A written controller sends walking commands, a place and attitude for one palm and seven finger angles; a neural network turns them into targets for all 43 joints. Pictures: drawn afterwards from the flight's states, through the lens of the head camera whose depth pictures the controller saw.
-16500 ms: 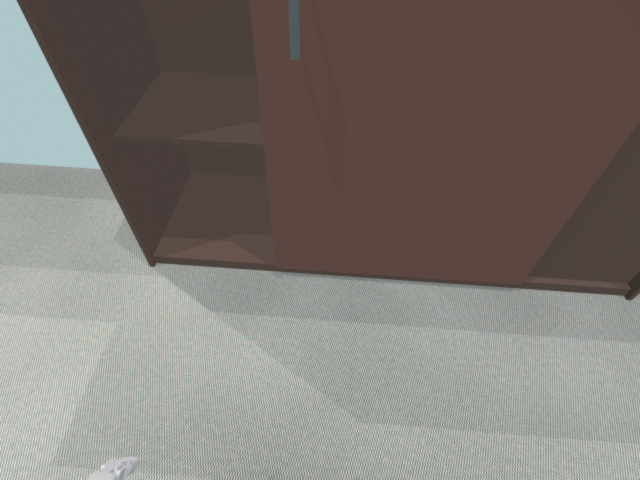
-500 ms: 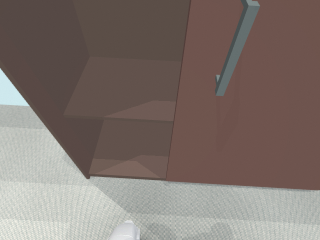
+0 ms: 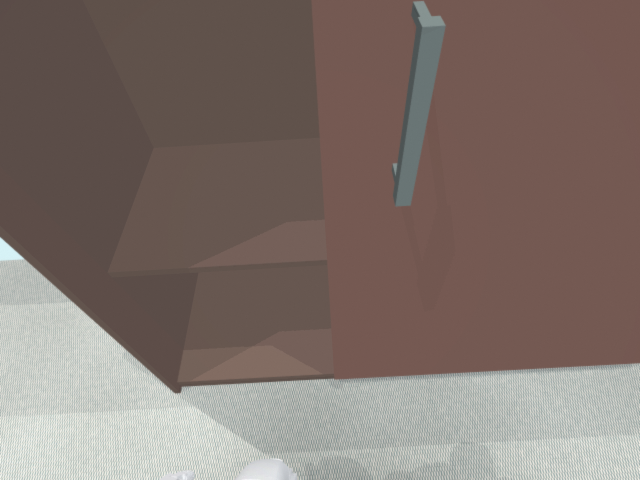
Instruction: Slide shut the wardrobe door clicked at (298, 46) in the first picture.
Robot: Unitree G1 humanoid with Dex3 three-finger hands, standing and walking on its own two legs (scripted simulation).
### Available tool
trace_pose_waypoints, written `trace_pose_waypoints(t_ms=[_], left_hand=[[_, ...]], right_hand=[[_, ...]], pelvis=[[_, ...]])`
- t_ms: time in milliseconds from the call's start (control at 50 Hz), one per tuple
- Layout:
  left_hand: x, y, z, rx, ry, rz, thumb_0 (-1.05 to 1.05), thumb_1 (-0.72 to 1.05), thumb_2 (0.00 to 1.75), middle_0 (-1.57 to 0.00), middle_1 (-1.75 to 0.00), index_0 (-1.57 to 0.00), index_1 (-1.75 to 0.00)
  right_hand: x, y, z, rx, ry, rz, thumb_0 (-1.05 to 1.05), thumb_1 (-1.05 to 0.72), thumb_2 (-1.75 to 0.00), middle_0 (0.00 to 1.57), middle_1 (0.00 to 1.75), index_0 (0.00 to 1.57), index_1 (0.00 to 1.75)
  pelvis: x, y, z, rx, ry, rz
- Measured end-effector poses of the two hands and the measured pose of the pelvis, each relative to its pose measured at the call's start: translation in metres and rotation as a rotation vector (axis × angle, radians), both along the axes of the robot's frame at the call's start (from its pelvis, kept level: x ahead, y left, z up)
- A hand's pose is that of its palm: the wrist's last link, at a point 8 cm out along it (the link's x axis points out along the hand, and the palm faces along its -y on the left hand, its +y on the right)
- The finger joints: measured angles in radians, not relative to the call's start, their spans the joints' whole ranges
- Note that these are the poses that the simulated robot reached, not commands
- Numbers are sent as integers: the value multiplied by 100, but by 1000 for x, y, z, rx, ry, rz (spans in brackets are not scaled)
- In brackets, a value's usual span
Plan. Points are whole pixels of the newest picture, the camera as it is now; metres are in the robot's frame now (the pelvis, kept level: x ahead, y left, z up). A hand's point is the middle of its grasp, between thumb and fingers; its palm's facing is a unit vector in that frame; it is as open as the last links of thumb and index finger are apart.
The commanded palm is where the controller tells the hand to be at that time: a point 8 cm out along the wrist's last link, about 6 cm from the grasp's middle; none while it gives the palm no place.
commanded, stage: come to a stop and stand still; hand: right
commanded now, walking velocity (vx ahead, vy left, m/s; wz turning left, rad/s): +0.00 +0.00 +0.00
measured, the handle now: (409, 117) +0.45 -0.09 +0.22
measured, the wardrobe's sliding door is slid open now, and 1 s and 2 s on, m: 0.49 0.49 0.49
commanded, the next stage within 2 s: look again from close up in 1.36 s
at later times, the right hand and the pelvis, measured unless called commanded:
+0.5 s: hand out of the picture -0.07 -0.16 -0.17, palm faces +0.02 +0.98 -0.20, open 7.4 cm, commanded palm none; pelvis -0.03 +0.01 +0.01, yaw +1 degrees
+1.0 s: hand out of the picture -0.07 -0.12 -0.17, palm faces +0.06 +0.98 -0.18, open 7.4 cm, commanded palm none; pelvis -0.02 +0.03 +0.01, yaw +0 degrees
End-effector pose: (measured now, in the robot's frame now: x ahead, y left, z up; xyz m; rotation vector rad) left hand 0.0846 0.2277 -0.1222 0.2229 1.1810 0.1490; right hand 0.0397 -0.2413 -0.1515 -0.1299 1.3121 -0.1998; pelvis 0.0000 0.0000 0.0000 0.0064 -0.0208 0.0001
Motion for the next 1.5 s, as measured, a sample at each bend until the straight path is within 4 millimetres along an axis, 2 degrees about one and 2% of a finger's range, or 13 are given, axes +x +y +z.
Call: trace_pose_waypoints(t_ms=[80, 160, 280, 360, 420, 520, 640, 780, 920, 1020, 1280, 1500], left_hand=[[-5, -12, 0, -28, -10, 2, 0, 92, 90, -20, -30, -20, -30], [-20, -15, -6, -53, 3, 17, 0, 92, 90, -20, -30, -21, -30], [-64, -4, -22, -88, 76, 63, 0, 92, 90, -20, -30, -21, -30], [-97, 8, -21, -81, 144, 95, 0, 93, 90, -20, -30, -20, -30], [-120, 11, -21, -68, 181, 116, 0, 93, 90, -20, -30, -20, -30], [-152, 8, -17, -67, 247, 137, 0, 92, 90, -20, -30, -20, -30], [-172, 0, -16, -91, 303, 137, 0, 91, 90, -20, -30, -20, -30], [-167, -7, -20, -123, 297, 137, 0, 91, 90, -20, -30, -20, -30], [-148, -8, -23, -141, 271, 121, 0, 91, 90, -20, -30, -20, -30], [-134, -2, -24, -133, 264, 100, 1, 92, 90, -20, -30, -20, -30], [-108, 25, -21, -82, 240, 88, 1, 92, 90, -20, -30, -20, -30], [-99, 30, -21, -65, 226, 79, 1, 93, 90, -20, -30, -20, -30]], right_hand=[[-24, -9, 6, -18, 39, -4, 0, -91, -90, 20, 30, 20, 30], [-50, -10, 12, -31, 91, 5, 0, -91, -90, 19, 30, 20, 30], [-85, 1, 21, -58, 126, 7, 0, -91, -90, 19, 30, 20, 30], [-106, 13, 26, -43, 149, 4, 0, -91, -90, 19, 30, 20, 30], [-112, 20, 21, -20, 159, 13, 0, -91, -90, 20, 30, 20, 30], [-107, 35, 14, 19, 143, 28, 0, -91, -90, 20, 30, 20, 30], [-102, 50, 13, 46, 114, 24, 0, -91, -90, 20, 30, 20, 30], [-110, 60, 14, 45, 137, 3, 0, -91, -90, 20, 30, 20, 30], [-118, 68, 16, 42, 176, -17, 0, -91, -90, 19, 30, 20, 30], [-118, 76, 17, 44, 189, -32, 0, -91, -90, 19, 30, 20, 30], [-104, 92, 12, 63, 184, -30, 0, -91, -90, 20, 30, 20, 30], [-86, 86, 11, 43, 148, 1, 0, -91, -90, 20, 30, 20, 30]], pelvis=[[-7, -4, 3, -9, 18, 5], [-16, -5, 4, -17, 27, 8], [-29, 1, 3, -29, 27, 5], [-31, 4, 7, -16, 18, 7], [-32, 6, 7, -6, 3, 12], [-34, 11, 8, -13, -5, 12], [-36, 16, 9, -19, 12, 3], [-30, 22, 9, -19, 15, 0], [-22, 28, 8, -20, 19, 0], [-16, 32, 8, -20, 20, -4], [-5, 43, 6, -18, 16, -3], [-1, 42, 5, -2, 19, 11]])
